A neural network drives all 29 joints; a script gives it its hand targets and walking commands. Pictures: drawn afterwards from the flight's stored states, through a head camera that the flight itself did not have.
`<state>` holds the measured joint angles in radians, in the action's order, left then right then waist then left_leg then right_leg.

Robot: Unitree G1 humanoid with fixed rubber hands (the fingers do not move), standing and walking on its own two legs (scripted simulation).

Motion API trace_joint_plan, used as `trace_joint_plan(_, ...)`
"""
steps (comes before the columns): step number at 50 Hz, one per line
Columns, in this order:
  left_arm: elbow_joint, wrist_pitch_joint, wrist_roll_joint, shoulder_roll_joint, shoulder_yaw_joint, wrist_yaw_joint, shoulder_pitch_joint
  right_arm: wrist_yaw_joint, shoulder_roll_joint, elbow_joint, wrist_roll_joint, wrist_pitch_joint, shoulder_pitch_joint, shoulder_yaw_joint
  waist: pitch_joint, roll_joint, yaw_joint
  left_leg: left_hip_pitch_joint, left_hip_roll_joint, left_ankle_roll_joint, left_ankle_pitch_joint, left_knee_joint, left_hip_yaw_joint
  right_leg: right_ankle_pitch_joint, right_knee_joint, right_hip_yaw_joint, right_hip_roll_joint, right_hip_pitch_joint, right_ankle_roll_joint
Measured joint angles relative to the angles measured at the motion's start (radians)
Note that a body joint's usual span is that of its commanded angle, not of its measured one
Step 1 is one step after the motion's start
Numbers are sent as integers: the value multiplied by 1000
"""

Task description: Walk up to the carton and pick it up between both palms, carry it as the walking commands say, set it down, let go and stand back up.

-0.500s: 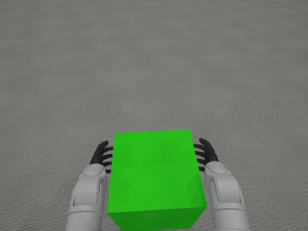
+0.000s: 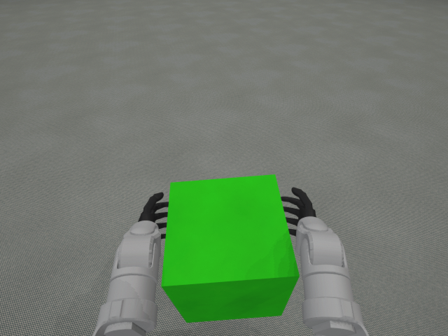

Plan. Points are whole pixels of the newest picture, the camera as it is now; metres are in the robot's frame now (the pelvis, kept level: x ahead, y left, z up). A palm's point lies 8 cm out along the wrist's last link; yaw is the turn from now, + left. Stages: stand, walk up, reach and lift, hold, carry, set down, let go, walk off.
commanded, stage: hold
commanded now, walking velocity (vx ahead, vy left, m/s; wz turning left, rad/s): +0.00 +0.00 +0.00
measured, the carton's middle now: (228, 252) +0.30 -0.04 -0.04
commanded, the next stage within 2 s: set down in 0.44 s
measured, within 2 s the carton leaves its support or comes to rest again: neither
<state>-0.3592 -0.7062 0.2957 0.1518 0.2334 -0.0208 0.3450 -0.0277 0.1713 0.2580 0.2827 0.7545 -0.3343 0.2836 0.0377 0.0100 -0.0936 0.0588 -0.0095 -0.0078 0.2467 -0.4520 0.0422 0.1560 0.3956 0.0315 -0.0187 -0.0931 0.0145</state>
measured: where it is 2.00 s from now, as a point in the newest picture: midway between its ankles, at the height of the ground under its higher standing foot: outside the picture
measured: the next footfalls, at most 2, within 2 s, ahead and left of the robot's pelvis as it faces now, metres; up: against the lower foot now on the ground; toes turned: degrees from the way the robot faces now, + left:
none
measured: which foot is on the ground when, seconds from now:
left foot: down 0.00-1.00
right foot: down 0.00-1.00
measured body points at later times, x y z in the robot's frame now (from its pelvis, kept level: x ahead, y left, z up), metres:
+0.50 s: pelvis +0.00 +0.00 +0.00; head -0.03 +0.00 +0.45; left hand +0.33 +0.11 +0.04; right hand +0.29 -0.19 +0.05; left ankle +0.01 +0.12 -0.74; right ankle +0.05 -0.13 -0.74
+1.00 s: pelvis +0.00 +0.02 -0.01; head +0.04 +0.00 +0.44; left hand +0.35 +0.09 -0.02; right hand +0.29 -0.20 -0.02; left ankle +0.01 +0.12 -0.74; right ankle +0.05 -0.13 -0.74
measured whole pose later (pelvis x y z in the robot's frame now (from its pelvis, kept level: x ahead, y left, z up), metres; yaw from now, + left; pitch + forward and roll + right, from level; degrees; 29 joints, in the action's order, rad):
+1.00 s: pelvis +0.00 +0.02 -0.01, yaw +0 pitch +3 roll +0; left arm -0.53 -0.46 0.33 0.21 0.31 -0.03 0.42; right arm 0.04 0.17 0.34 0.39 0.54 -0.34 0.40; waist 0.04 0.04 -0.15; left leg 0.32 -0.05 -0.04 0.25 -0.52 0.02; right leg 0.17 0.48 0.01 -0.06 -0.36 0.04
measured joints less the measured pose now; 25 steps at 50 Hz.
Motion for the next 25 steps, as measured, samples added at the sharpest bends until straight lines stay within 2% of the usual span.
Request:
trace_joint_plan(10,-43,-3,14,-18,16,22,41,-14,9,18,19,11,-26,1,6,7,-9,-4,11,14,-5,5,22,2,-3,21,11,9,-13)
trace_joint_plan(22,4,2,12,-7,-6,18,0,-13,-5,-24,3,5,18,-37,4,1,-10,7,4,6,-18,30,16,-16,-36,14,4,1,-4)
trace_joint_plan(25,17,4,-1,2,-10,22,-27,4,-10,-39,13,12,39,-37,-13,2,-50,18,-8,-3,-26,40,32,-25,-58,29,-7,3,1)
